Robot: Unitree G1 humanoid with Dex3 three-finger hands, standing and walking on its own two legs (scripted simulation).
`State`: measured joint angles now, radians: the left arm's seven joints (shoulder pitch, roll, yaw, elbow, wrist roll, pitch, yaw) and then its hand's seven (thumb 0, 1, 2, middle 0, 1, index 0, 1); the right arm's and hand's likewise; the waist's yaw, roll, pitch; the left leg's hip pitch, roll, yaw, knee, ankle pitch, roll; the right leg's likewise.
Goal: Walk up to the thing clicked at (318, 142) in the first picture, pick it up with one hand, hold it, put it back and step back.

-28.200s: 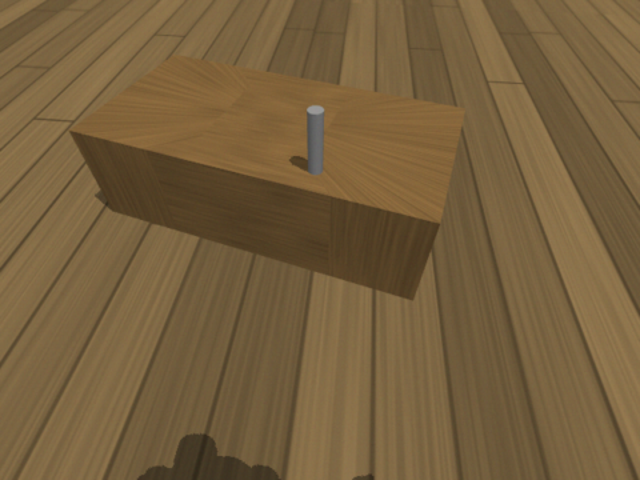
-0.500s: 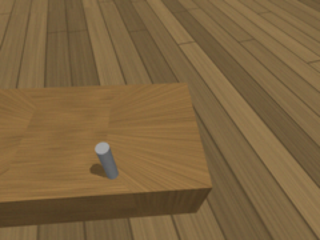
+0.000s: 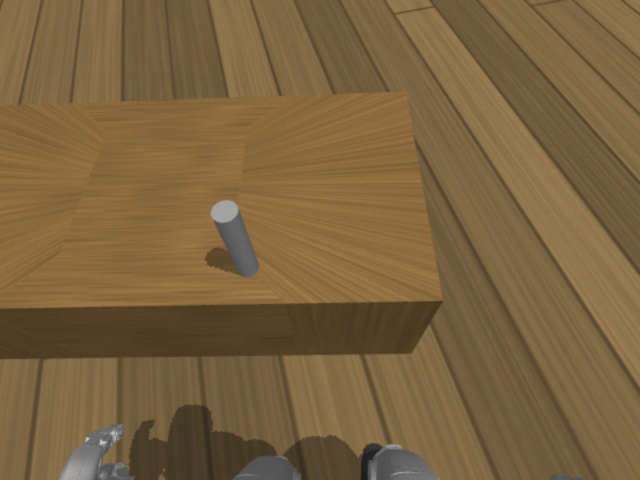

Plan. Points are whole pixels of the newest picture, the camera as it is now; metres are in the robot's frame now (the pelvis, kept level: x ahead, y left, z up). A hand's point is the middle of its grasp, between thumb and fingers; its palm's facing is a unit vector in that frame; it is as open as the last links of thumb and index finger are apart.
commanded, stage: step back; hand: left
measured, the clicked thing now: (237, 242) +0.55 +0.19 -0.23
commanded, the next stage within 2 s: none
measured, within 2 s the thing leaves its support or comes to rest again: neither
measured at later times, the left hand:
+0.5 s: hand out of the picture -0.06 +0.29 -0.16, palm faces -0.07 -0.90 -0.42, open 7.4 cm
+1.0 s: hand out of the picture -0.15 +0.30 -0.15, palm faces -0.04 -0.92 -0.38, open 7.4 cm
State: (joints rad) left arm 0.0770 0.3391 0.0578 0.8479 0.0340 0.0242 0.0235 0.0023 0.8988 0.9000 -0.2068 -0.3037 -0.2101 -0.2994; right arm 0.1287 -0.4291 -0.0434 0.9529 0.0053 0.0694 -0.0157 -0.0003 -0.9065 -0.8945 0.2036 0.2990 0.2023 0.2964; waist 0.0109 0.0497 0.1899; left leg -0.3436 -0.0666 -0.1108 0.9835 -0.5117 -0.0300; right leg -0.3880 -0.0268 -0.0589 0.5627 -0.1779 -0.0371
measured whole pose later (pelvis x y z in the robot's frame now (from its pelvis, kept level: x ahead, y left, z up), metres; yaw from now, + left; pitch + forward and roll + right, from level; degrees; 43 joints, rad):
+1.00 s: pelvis -0.29 +0.04 +0.00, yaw -1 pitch -2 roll -1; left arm 0.10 0.39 0.07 0.82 0.02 0.08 0.03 0.00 0.90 0.90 -0.20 -0.30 -0.21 -0.30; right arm 0.18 -0.36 -0.04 0.90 -0.04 0.04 0.00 0.00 -0.90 -0.89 0.21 0.30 0.21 0.30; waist -0.02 -0.03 0.18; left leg -0.26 -0.01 -0.05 0.59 -0.30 0.01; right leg -0.49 0.11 0.14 1.11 -0.52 -0.01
